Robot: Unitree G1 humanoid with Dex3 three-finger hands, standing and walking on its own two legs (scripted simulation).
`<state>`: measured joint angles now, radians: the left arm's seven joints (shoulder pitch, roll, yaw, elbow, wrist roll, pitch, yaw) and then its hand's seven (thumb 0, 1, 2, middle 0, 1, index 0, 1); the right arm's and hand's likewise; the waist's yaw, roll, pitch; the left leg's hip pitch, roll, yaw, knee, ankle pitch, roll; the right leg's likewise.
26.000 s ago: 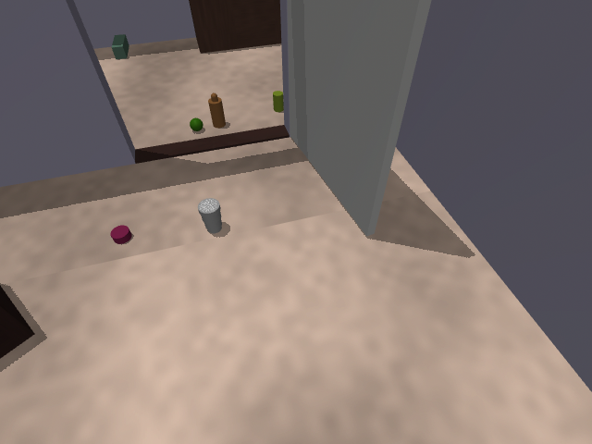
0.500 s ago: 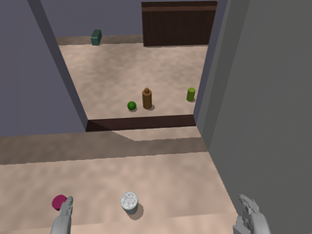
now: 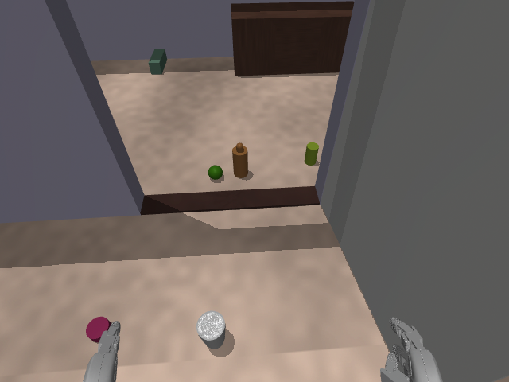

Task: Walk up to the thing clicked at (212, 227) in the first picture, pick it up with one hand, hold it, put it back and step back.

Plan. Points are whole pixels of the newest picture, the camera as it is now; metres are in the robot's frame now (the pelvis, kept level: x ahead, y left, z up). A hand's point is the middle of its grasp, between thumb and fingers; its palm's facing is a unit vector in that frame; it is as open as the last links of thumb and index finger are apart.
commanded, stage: home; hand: left
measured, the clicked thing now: (213, 332) +0.42 +0.16 -0.65
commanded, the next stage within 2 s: stand in 0.68 s
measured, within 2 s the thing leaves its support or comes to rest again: neither
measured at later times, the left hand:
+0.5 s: hand (145, 372) +0.18 +0.18 -0.06, palm faces +0.12 -0.95 -0.28, open 17.5 cm
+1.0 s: hand (144, 375) +0.18 +0.18 -0.06, palm faces +0.12 -0.95 -0.28, open 15.0 cm
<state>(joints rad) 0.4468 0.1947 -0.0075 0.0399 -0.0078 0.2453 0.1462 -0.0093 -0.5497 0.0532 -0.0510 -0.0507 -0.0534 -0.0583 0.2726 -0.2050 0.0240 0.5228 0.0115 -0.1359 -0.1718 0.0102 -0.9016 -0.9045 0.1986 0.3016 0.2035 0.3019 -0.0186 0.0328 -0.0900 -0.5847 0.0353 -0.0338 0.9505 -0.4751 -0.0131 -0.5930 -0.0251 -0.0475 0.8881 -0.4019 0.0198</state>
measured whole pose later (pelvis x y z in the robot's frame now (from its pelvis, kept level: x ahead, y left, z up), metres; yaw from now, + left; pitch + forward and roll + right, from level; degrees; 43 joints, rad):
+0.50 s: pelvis +0.01 +0.00 +0.00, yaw +0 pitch +7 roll -2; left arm 0.45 0.19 -0.01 0.03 -0.01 0.25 0.14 -0.01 -0.54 0.06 -0.05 -0.05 -0.05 -0.06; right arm 0.27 -0.20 0.02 0.53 0.01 -0.14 -0.17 0.01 -0.90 -0.90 0.20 0.30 0.20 0.30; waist -0.02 0.03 -0.10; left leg -0.58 0.04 -0.04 0.95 -0.49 -0.01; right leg -0.59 -0.02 -0.05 0.89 -0.42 0.02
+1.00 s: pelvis +0.01 +0.00 +0.00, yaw +0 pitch +7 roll -2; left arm 0.45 0.19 -0.01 0.02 -0.01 0.25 0.14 -0.01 -0.23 0.37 -0.15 -0.21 -0.16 -0.22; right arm 0.27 -0.20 0.02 0.53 0.01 -0.14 -0.17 0.01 -0.90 -0.90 0.20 0.30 0.20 0.30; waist -0.01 0.03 -0.09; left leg -0.58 0.03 -0.03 0.95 -0.49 -0.01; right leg -0.59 -0.03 -0.05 0.89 -0.42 0.02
